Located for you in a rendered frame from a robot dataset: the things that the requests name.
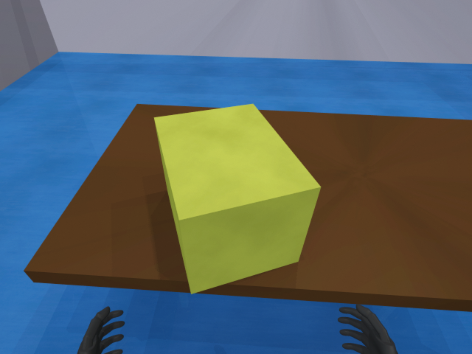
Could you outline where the carton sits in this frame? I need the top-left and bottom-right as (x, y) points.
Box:
(154, 104), (321, 294)

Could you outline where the left robot hand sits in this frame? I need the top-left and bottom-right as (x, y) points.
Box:
(77, 306), (125, 354)

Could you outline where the right robot hand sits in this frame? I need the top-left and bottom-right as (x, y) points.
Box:
(338, 304), (398, 354)

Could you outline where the table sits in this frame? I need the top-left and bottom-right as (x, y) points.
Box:
(24, 104), (472, 312)

